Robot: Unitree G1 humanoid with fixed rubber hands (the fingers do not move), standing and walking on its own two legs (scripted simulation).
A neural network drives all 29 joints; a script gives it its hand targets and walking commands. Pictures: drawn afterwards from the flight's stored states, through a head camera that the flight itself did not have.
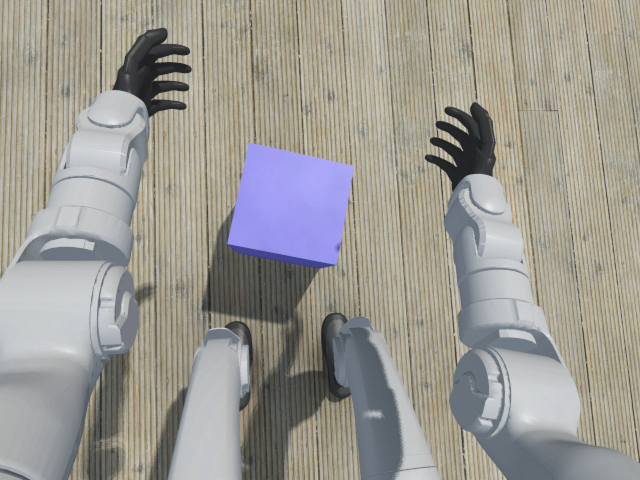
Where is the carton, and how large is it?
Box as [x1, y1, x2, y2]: [227, 143, 353, 268]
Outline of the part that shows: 249,143 227,243 237,252 318,268 336,264 353,166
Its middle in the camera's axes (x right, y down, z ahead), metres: -0.06 -0.06 +0.86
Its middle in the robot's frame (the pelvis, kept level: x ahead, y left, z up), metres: +0.47 -0.03 -0.51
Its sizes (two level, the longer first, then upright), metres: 0.210 0.200 0.250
